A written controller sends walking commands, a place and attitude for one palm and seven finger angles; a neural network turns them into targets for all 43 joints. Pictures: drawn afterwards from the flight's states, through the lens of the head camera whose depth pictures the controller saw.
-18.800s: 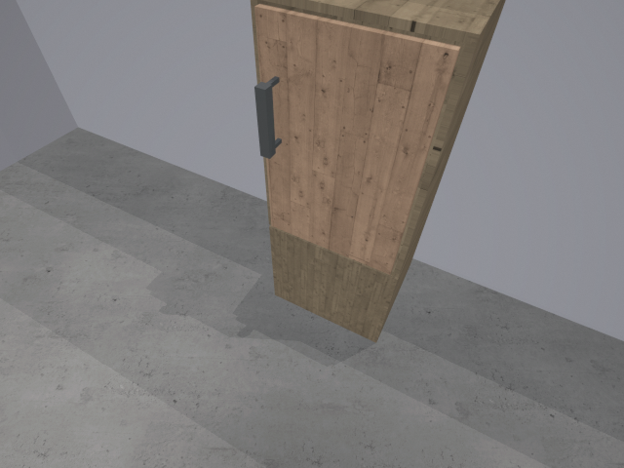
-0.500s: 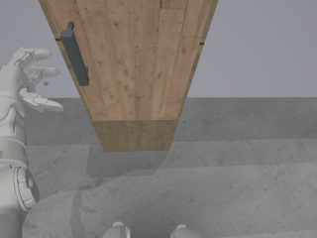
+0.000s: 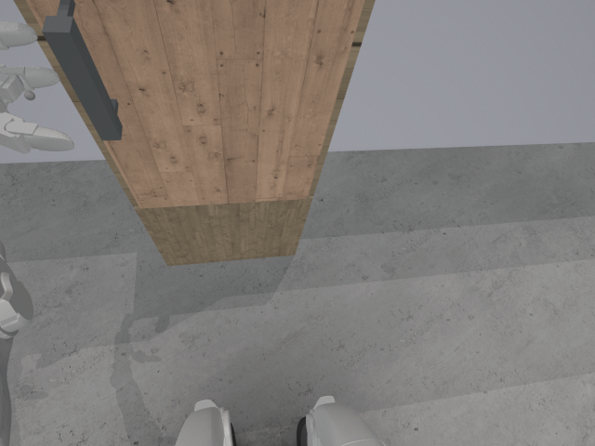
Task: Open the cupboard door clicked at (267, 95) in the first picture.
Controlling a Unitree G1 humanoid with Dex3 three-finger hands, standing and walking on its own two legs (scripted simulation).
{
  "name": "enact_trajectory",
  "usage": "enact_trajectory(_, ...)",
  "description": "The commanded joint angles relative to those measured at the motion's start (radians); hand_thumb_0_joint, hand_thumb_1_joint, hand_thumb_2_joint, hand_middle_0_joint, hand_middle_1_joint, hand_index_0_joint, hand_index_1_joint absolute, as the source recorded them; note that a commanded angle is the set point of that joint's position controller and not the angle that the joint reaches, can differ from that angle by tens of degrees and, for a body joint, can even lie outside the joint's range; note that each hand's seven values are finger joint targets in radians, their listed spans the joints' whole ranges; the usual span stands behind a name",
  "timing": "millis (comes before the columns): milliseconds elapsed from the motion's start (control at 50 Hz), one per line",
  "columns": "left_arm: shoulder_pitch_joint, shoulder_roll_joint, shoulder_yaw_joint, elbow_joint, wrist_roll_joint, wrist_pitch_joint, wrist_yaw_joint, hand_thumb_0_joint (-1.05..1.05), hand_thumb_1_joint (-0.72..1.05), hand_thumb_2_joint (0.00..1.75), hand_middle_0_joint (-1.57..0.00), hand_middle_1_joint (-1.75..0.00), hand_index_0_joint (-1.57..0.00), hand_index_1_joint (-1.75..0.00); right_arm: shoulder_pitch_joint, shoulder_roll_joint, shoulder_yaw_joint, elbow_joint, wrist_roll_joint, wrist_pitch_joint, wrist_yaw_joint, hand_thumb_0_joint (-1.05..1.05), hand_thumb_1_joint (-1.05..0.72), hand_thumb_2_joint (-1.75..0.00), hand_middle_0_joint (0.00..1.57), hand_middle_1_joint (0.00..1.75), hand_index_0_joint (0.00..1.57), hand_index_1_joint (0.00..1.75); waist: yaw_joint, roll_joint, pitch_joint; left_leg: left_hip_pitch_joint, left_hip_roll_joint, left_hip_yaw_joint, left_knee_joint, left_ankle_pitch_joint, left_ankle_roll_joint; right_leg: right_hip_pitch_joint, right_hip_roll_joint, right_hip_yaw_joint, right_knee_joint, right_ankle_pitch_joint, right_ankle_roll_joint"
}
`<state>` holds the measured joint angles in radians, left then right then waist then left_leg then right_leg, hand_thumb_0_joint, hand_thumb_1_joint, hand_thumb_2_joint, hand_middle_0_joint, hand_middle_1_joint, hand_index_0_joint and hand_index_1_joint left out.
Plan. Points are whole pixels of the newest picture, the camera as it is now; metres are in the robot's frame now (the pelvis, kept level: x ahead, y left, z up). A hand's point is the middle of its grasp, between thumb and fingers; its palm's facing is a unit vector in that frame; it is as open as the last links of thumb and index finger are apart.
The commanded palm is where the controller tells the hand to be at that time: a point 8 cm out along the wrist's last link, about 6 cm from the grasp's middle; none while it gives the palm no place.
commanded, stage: move the hooked fingers beside the handle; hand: left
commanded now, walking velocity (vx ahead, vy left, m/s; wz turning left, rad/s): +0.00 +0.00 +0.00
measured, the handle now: (91, 75) +0.57 +0.21 +0.10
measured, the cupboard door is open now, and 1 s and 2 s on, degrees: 0 0 0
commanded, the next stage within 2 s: slide the fingers in behind the handle in 0.74 s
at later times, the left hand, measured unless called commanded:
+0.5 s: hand (25, 100) +0.52 +0.27 +0.11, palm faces +0.02 -1.00 +0.00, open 14.0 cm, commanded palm +0.51 +0.31 +0.10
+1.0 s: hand (39, 105) +0.51 +0.25 +0.11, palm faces +0.01 -1.00 +0.00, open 14.0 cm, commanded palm +0.50 +0.29 +0.10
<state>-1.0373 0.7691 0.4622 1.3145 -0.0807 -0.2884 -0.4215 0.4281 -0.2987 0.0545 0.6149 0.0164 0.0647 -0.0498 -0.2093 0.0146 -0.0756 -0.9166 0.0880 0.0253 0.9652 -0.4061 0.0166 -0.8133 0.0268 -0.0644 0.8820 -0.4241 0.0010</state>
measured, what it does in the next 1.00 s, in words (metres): stands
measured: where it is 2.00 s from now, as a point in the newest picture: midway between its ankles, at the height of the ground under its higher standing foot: outside the picture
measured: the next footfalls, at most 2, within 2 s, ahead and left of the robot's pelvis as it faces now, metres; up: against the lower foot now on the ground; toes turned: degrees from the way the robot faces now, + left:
none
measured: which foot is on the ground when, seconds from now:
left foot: down 0.00-1.00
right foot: down 0.00-1.00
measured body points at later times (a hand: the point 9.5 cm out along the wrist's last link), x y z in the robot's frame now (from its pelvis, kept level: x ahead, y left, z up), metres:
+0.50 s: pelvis +0.01 +0.01 +0.00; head +0.14 +0.04 +0.43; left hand +0.52 +0.32 +0.11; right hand -0.01 -0.26 -0.09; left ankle +0.02 +0.11 -0.68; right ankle -0.01 -0.13 -0.68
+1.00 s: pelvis +0.00 +0.01 +0.00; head +0.12 +0.04 +0.43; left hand +0.50 +0.30 +0.11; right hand +0.00 -0.26 -0.10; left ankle +0.02 +0.11 -0.68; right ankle -0.01 -0.13 -0.68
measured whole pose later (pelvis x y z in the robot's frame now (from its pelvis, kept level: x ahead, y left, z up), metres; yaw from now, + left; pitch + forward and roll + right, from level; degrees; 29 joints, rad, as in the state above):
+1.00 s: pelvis +0.00 +0.01 +0.00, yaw +0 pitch +20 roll -4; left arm -0.98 0.68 0.43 1.25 -0.10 -0.31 -0.38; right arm 0.41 -0.28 0.05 0.61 0.01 0.09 -0.03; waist -0.19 0.02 -0.09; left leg -0.91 0.08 0.02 0.98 -0.42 0.02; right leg -0.80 0.02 -0.07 0.89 -0.43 0.01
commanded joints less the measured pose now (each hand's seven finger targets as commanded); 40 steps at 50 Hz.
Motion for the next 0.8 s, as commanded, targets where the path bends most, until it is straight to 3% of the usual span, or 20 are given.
enact_trajectory(0,-0.433,0.301,0.050,-0.216,-0.019,-0.067,-0.006,0.00,-0.50,0.30,-0.30,-1.20,-0.30,-1.20,0.194,-0.194,-0.067,-0.035,-0.014,-0.007,-0.016,0.00,-0.90,-0.90,0.20,0.30,0.20,0.30,0.006,0.188,-0.489,0.463,-0.038,-0.079,-0.069,0.400,0.019,0.053,0.040,0.031,-0.091,0.312,-0.012)
enact_trajectory(80,-0.370,0.304,0.068,-0.235,-0.018,-0.058,-0.013,0.00,-0.50,0.30,-0.30,-1.20,-0.30,-1.20,0.204,-0.190,-0.070,-0.047,-0.017,0.005,-0.008,0.00,-0.90,-0.90,0.20,0.30,0.20,0.30,0.026,0.192,-0.527,0.466,-0.042,-0.067,-0.055,0.456,0.022,0.084,0.045,0.031,-0.081,0.372,-0.013)
enact_trajectory(100,-0.364,0.337,0.091,-0.238,-0.017,-0.056,-0.012,0.00,-0.50,0.30,-0.30,-1.20,-0.30,-1.20,0.204,-0.193,-0.071,-0.049,-0.016,0.008,-0.007,0.00,-0.90,-0.90,0.20,0.30,0.20,0.30,0.030,0.185,-0.526,0.454,-0.040,-0.065,-0.055,0.457,0.022,0.094,0.045,0.033,-0.082,0.382,-0.009)
enact_trajectory(140,-0.380,0.306,0.061,-0.254,-0.014,-0.055,-0.010,0.00,-0.50,0.30,-0.30,-1.20,-0.30,-1.20,0.200,-0.187,-0.071,-0.052,-0.014,0.015,-0.004,0.00,-0.90,-0.90,0.20,0.30,0.20,0.30,0.021,0.202,-0.494,0.456,-0.040,-0.064,-0.061,0.443,0.021,0.078,0.046,0.029,-0.088,0.368,-0.008)
enact_trajectory(200,-0.398,0.355,0.108,-0.305,-0.018,-0.076,0.001,0.00,-0.50,0.30,-0.30,-1.20,-0.30,-1.20,0.204,-0.192,-0.076,-0.050,-0.018,0.019,-0.003,0.00,-0.90,-0.90,0.20,0.30,0.20,0.30,0.027,0.215,-0.536,0.489,-0.038,-0.072,-0.057,0.467,0.020,0.085,0.051,0.027,-0.083,0.375,-0.012)
enact_trajectory(260,-0.364,0.288,0.071,-0.305,-0.025,-0.080,-0.003,0.00,-0.50,0.30,-0.30,-1.20,-0.30,-1.20,0.197,-0.183,-0.078,-0.045,-0.016,0.020,0.003,0.00,-0.90,-0.90,0.20,0.30,0.20,0.30,0.024,0.232,-0.514,0.522,-0.035,-0.072,-0.060,0.479,0.015,0.055,0.053,0.020,-0.090,0.365,-0.013)
enact_trajectory(300,-0.332,0.289,0.083,-0.295,-0.035,-0.077,-0.009,0.00,-0.50,0.30,-0.30,-1.20,-0.30,-1.20,0.195,-0.187,-0.081,-0.045,-0.014,0.023,0.001,0.00,-0.90,-0.90,0.20,0.30,0.20,0.30,0.029,0.209,-0.518,0.529,-0.034,-0.074,-0.061,0.501,0.015,0.066,0.055,0.018,-0.090,0.384,-0.014)
enact_trajectory(340,-0.352,0.230,0.029,-0.270,-0.034,-0.060,-0.013,0.00,-0.50,0.30,-0.30,-1.20,-0.30,-1.20,0.190,-0.183,-0.076,-0.040,-0.012,0.027,0.002,0.00,-0.90,-0.90,0.20,0.30,0.20,0.30,0.008,0.203,-0.455,0.506,-0.035,-0.075,-0.067,0.460,0.017,0.029,0.053,0.014,-0.098,0.348,-0.012)
enact_trajectory(360,-0.345,0.239,0.033,-0.240,-0.033,-0.052,-0.012,0.00,-0.50,0.30,-0.30,-1.20,-0.30,-1.20,0.191,-0.186,-0.076,-0.039,-0.010,0.028,0.001,0.00,-0.90,-0.90,0.20,0.30,0.20,0.30,0.004,0.173,-0.425,0.483,-0.034,-0.076,-0.070,0.428,0.019,0.025,0.053,0.013,-0.103,0.329,-0.012)
enact_trajectory(380,-0.365,0.267,0.056,-0.270,-0.038,-0.061,-0.008,0.00,-0.50,0.30,-0.30,-1.20,-0.30,-1.20,0.194,-0.189,-0.075,-0.038,-0.013,0.027,-0.004,0.00,-0.90,-0.90,0.20,0.30,0.20,0.30,0.014,0.188,-0.440,0.497,-0.035,-0.079,-0.071,0.456,0.017,0.039,0.052,0.013,-0.096,0.345,-0.017)
enact_trajectory(400,-0.365,0.249,0.041,-0.298,-0.035,-0.065,-0.008,0.00,-0.50,0.30,-0.30,-1.20,-0.30,-1.20,0.192,-0.186,-0.077,-0.042,-0.014,0.025,-0.002,0.00,-0.90,-0.90,0.20,0.30,0.20,0.30,0.016,0.228,-0.489,0.540,-0.035,-0.081,-0.068,0.493,0.014,0.033,0.051,0.014,-0.092,0.360,-0.016)
enact_trajectory(440,-0.351,0.244,0.052,-0.328,-0.040,-0.079,-0.003,0.00,-0.50,0.30,-0.30,-1.20,-0.30,-1.20,0.192,-0.183,-0.080,-0.039,-0.018,0.025,0.002,0.00,-0.90,-0.90,0.20,0.30,0.20,0.30,0.028,0.232,-0.513,0.575,-0.030,-0.089,-0.063,0.550,0.007,0.034,0.052,0.009,-0.087,0.378,-0.018)
enact_trajectory(460,-0.324,0.213,0.037,-0.305,-0.043,-0.077,-0.003,0.00,-0.50,0.30,-0.30,-1.20,-0.30,-1.20,0.185,-0.178,-0.080,-0.043,-0.017,0.025,0.007,0.00,-0.90,-0.90,0.20,0.30,0.20,0.30,0.028,0.219,-0.498,0.565,-0.033,-0.086,-0.061,0.539,0.008,0.031,0.054,0.007,-0.088,0.372,-0.017)
enact_trajectory(520,-0.333,0.213,0.036,-0.284,-0.047,-0.074,-0.001,0.00,-0.50,0.30,-0.30,-1.20,-0.30,-1.20,0.178,-0.182,-0.080,-0.042,-0.014,0.029,0.006,0.00,-0.90,-0.90,0.20,0.30,0.20,0.30,0.019,0.182,-0.461,0.522,-0.035,-0.082,-0.064,0.502,0.013,0.037,0.051,0.010,-0.089,0.370,-0.014)
enact_trajectory(600,-0.349,0.196,0.028,-0.343,-0.043,-0.089,0.014,0.00,-0.50,0.30,-0.30,-1.20,-0.30,-1.20,0.168,-0.177,-0.082,-0.049,-0.015,0.029,0.009,0.00,-0.90,-0.90,0.20,0.30,0.20,0.30,0.032,0.246,-0.509,0.594,-0.030,-0.094,-0.064,0.552,0.002,0.016,0.050,0.005,-0.081,0.361,-0.019)
enact_trajectory(640,-0.367,0.164,0.007,-0.328,-0.045,-0.090,0.023,0.00,-0.50,0.30,-0.30,-1.20,-0.30,-1.20,0.162,-0.175,-0.082,-0.042,-0.016,0.029,0.010,0.00,-0.90,-0.90,0.20,0.30,0.20,0.30,0.019,0.217,-0.469,0.584,-0.028,-0.101,-0.068,0.514,0.001,-0.004,0.051,0.001,-0.087,0.329,-0.019)
enact_trajectory(680,-0.354,0.191,0.031,-0.297,-0.047,-0.087,0.030,0.00,-0.50,0.30,-0.30,-1.20,-0.30,-1.20,0.162,-0.182,-0.079,-0.045,-0.015,0.027,0.006,0.00,-0.90,-0.90,0.20,0.30,0.20,0.30,0.018,0.165,-0.451,0.534,-0.033,-0.097,-0.072,0.467,0.009,0.022,0.051,0.004,-0.087,0.326,-0.019)
enact_trajectory(720,-0.374,0.183,0.018,-0.320,-0.038,-0.092,0.036,0.00,-0.50,0.30,-0.30,-1.20,-0.30,-1.20,0.155,-0.178,-0.079,-0.047,-0.016,0.023,0.007,0.00,-0.90,-0.90,0.20,0.30,0.20,0.30,0.023,0.213,-0.479,0.550,-0.036,-0.092,-0.072,0.461,0.007,0.019,0.047,0.009,-0.088,0.322,-0.017)
enact_trajectory(780,-0.357,0.212,0.043,-0.324,-0.039,-0.102,0.038,0.00,-0.50,0.30,-0.30,-1.20,-0.30,-1.20,0.157,-0.178,-0.078,-0.048,-0.016,0.022,0.005,0.00,-0.90,-0.90,0.20,0.30,0.20,0.30,0.031,0.187,-0.491,0.538,-0.037,-0.091,-0.068,0.481,0.009,0.054,0.048,0.011,-0.081,0.351,-0.019)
